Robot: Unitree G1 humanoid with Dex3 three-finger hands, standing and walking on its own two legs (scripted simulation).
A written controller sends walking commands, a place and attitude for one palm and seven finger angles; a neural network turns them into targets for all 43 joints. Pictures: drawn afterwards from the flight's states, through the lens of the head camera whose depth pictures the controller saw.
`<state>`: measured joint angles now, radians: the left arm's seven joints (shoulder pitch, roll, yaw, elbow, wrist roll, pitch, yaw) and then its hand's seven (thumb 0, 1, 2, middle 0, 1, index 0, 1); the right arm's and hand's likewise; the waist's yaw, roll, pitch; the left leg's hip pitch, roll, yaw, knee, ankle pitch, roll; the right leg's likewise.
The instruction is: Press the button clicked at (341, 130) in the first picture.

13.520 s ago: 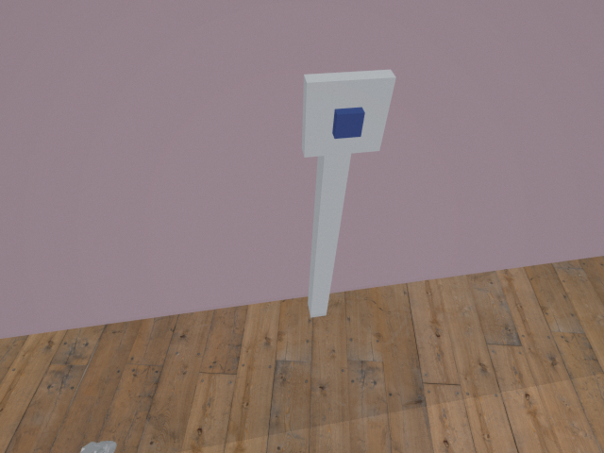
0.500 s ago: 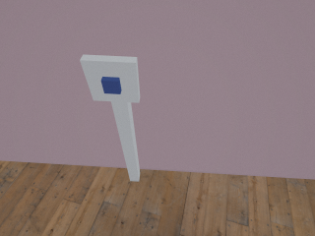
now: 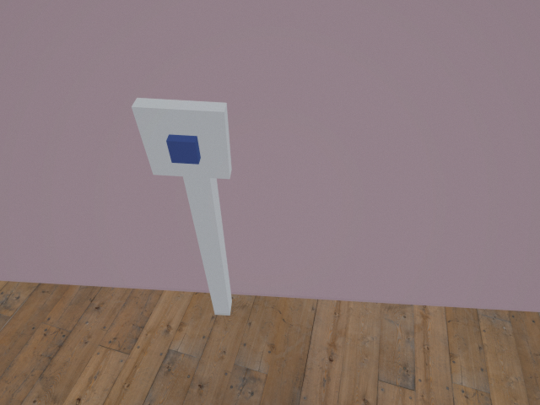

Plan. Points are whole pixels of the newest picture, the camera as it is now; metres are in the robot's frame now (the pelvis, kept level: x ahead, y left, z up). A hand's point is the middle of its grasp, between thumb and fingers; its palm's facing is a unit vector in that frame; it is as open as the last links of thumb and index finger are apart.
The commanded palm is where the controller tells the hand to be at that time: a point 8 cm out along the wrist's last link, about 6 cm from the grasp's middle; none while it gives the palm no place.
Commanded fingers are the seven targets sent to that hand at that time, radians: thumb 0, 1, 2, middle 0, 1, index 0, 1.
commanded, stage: look again from close up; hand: left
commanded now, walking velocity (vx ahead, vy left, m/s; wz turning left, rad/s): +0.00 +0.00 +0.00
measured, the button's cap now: (184, 148) +0.53 +0.20 +0.08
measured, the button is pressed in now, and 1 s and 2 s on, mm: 0 0 0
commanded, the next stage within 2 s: raise the hand and make a fist in 0.52 s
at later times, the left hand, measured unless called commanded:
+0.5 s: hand out of the picture +0.05 +0.20 -0.18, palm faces +0.00 -0.98 -0.21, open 7.4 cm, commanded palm none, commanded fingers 0.00 0.90 0.90 -0.20 -0.30 -0.20 -0.30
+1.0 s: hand (162, 369) +0.18 +0.17 -0.04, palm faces -0.01 -1.00 +0.00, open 5.7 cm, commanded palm +0.14 +0.25 -0.04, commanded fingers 0.00 0.90 0.90 -0.75 -0.90 -0.75 -0.90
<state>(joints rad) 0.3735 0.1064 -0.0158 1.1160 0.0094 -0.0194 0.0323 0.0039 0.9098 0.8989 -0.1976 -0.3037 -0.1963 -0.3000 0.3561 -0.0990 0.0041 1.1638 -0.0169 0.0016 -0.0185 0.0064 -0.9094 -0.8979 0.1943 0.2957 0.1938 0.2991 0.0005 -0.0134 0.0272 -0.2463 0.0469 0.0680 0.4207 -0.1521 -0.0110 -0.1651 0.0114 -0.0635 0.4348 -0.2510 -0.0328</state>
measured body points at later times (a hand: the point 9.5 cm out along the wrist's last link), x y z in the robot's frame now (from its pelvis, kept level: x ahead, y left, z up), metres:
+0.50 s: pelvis +0.03 +0.03 -0.01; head +0.03 +0.03 +0.44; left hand +0.05 +0.26 -0.16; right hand +0.03 -0.20 -0.16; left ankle +0.05 +0.13 -0.74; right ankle -0.01 -0.10 -0.74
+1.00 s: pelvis +0.00 +0.00 -0.08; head +0.03 +0.01 +0.37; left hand +0.17 +0.22 -0.04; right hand +0.24 -0.25 -0.10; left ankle +0.05 +0.13 -0.74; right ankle -0.01 -0.10 -0.74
